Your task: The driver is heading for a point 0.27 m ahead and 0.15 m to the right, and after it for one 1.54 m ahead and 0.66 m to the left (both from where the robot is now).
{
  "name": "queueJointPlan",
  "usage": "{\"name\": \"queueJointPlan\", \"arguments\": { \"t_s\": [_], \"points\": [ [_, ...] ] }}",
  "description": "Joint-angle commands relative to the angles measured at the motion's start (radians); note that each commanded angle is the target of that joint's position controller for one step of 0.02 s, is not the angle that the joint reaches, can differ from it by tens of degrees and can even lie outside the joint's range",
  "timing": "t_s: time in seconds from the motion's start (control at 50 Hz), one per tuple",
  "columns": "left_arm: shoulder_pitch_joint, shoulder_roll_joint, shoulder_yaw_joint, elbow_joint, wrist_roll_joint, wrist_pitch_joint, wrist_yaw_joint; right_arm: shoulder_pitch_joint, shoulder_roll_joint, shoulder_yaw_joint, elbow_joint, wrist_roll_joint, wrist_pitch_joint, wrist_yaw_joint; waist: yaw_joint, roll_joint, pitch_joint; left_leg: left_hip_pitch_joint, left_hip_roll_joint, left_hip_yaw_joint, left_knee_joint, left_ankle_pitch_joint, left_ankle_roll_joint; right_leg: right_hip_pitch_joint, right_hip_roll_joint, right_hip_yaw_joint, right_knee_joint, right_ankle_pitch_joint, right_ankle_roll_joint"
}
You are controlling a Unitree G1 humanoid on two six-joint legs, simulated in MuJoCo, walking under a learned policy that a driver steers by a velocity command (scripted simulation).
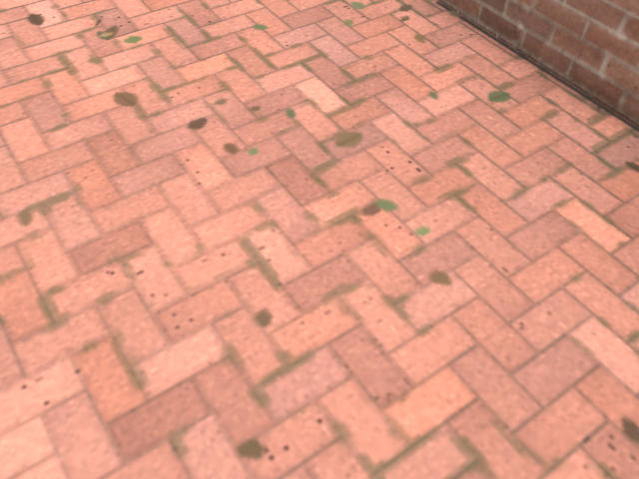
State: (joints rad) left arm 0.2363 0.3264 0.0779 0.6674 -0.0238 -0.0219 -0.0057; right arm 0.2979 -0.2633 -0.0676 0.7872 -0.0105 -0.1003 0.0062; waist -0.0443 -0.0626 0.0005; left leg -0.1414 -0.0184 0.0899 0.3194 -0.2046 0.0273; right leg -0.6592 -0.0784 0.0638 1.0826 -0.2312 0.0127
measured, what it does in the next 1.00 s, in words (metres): walks ahead: right foot, then left foot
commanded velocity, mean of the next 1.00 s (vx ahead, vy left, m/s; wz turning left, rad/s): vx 0.50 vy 0.00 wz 0.14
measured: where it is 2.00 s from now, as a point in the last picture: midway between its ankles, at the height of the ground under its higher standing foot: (235, 273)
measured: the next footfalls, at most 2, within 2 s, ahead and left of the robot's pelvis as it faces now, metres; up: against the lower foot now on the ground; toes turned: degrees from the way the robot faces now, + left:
right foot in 0.26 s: +0.29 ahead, -0.17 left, +0.00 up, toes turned -11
left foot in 0.82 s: +0.60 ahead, +0.05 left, +0.00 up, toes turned +9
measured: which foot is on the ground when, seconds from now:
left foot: down 0.00-0.26, up 0.28-0.80, down 0.82-1.00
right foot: up 0.00-0.24, down 0.26-0.84, up 0.86-1.00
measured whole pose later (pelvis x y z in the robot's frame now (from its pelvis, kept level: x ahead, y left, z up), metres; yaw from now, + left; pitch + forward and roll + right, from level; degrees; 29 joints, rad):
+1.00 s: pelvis +0.53 -0.02 -0.01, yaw +13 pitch +1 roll -1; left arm 0.16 0.29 0.06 0.73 0.00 -0.11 0.01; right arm 0.26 -0.28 -0.08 0.74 0.01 -0.05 0.03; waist -0.02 -0.02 0.06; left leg -0.29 -0.11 -0.02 0.44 -0.16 0.11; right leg -0.50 -0.08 0.06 1.14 -0.34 0.01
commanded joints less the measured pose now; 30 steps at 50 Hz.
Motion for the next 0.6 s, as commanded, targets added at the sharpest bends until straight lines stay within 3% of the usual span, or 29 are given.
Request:
{"name": "queueJointPlan", "arguments": {
  "t_s": [0.02,0.1,0.18,0.22,0.24,0.26,0.28,0.3,0.32,0.34,0.36,0.38,0.4,0.44,0.48,0.52,0.6],
  "points": [
    [-0.021,0.008,-0.005,-0.079,0.002,-0.009,-0.011,-0.066,-0.145,-0.033,-0.051,0.001,-0.018,-0.006,0.023,0.132,0.025,0.055,0.274,-0.14,-0.162,0.263,0.162,-0.092,-0.04,0.031,-0.103,0.132,0.008],
    [-0.156,-0.01,-0.017,-0.119,0.002,-0.018,-0.036,-0.029,-0.182,-0.037,-0.019,0.011,-0.005,-0.011,-0.026,0.117,0.057,0.084,0.268,-0.032,-0.155,0.273,0.134,-0.041,-0.023,-0.036,-0.311,0.259,-0.015],
    [-0.241,-0.004,-0.018,-0.169,-0.001,-0.018,-0.055,0.031,-0.213,-0.045,0.02,0.034,0.016,-0.008,-0.042,0.118,0.085,0.171,0.307,0.002,-0.113,0.348,0.114,-0.008,0.003,-0.08,-0.421,0.153,-0.064],
    [-0.202,0.016,-0.006,-0.174,0.007,-0.02,-0.052,0.047,-0.237,-0.047,0.041,0.044,0.026,-0.005,0.008,0.142,0.052,0.192,0.317,0.01,-0.018,0.636,0.111,0.122,0.064,-0.117,-0.467,0.04,-0.108],
    [-0.096,0.051,0.014,-0.148,0.011,-0.021,-0.048,0.036,-0.248,-0.046,0.049,0.048,0.033,-0.007,0.083,0.143,-0.009,0.18,0.297,0.034,0.116,0.783,0.097,0.28,0.104,-0.141,-0.524,0.053,-0.134],
    [0.062,0.105,0.043,-0.1,0.012,-0.02,-0.035,0.041,-0.227,-0.033,0.054,0.046,0.034,-0.01,0.164,0.124,-0.098,0.071,0.259,0.067,0.31,0.784,0.071,0.544,0.122,-0.139,-0.561,0.136,-0.161],
    [0.232,0.202,0.068,-0.071,0.021,-0.011,-0.012,0.052,-0.155,-0.002,0.026,0.012,0.025,-0.006,0.215,-0.027,-0.249,-0.199,0.194,0.074,0.661,0.352,0.03,0.888,-0.106,0.133,-0.519,0.236,-0.225],
    [0.213,0.245,0.059,-0.078,0.03,-0.018,-0.012,0.165,-0.06,0.031,0.021,0.021,0.004,0.011,0.125,-0.211,-0.415,-0.495,0.019,-0.085,0.966,-0.404,-0.009,1.091,-0.35,0.611,-0.659,0.075,-0.378],
    [0.217,0.15,0.038,-0.08,0.033,-0.029,-0.02,0.045,-0.186,-0.004,0.028,0.061,-0.007,0.017,0.195,-0.042,-0.372,-0.559,0.044,-0.219,1.042,-0.382,0.002,1.005,-0.331,0.589,-0.727,0.026,-0.33],
    [0.162,0.126,0.026,-0.064,0.031,-0.037,-0.022,-0.038,-0.194,-0.011,-0.011,0.078,-0.008,0.017,0.17,-0.045,-0.2,-0.614,0.081,-0.194,1.02,-0.295,0.007,0.865,-0.293,0.405,-0.746,0.095,-0.286],
    [0.096,0.094,0.016,-0.055,0.025,-0.044,-0.024,-0.055,-0.169,-0.006,-0.009,0.062,-0.005,0.008,0.123,0.001,-0.125,-0.583,0.127,-0.18,0.951,-0.208,0.002,0.733,-0.244,0.291,-0.769,0.162,-0.256],
    [0.041,0.057,0.008,-0.054,0.025,-0.051,-0.027,-0.045,-0.163,-0.011,0.002,0.043,0.007,0.003,0.085,-0.014,-0.071,-0.54,0.151,-0.177,0.899,-0.147,-0.007,0.632,-0.201,0.197,-0.803,0.202,-0.236],
    [0.012,0.04,0.005,-0.052,0.031,-0.061,-0.026,0.003,-0.148,-0.012,0.019,0.043,0.023,0.002,0.051,-0.04,-0.064,-0.47,0.169,-0.189,0.882,-0.092,-0.014,0.564,-0.184,0.141,-0.845,0.205,-0.225],
    [-0.009,0.029,0.008,-0.031,0.035,-0.084,-0.025,0.036,-0.107,-0.009,0.038,0.046,0.049,-0.002,0.024,-0.019,-0.043,-0.442,0.165,-0.188,0.864,-0.038,-0.028,0.508,-0.175,0.067,-0.906,0.251,-0.231],
    [-0.004,0.037,0.014,-0.006,0.043,-0.095,-0.016,-0.002,-0.09,-0.009,0.027,0.044,0.061,-0.007,0.024,-0.002,0.0,-0.498,0.161,-0.209,0.814,0.03,-0.039,0.501,-0.173,-0.007,-0.938,0.302,-0.223],
    [0.017,0.04,0.018,0.019,0.046,-0.095,-0.005,-0.048,-0.083,-0.01,0.011,0.04,0.06,-0.006,0.035,0.004,0.025,-0.559,0.151,-0.227,0.726,0.121,-0.045,0.535,-0.166,-0.067,-0.95,0.324,-0.212],
    [0.028,0.064,0.025,0.049,0.039,-0.089,0.01,-0.15,-0.059,0.0,-0.02,0.031,0.052,0.017,0.068,0.014,0.065,-0.551,0.134,-0.167,0.497,0.286,-0.034,0.574,-0.156,-0.176,-0.974,0.316,-0.183]
  ]
}}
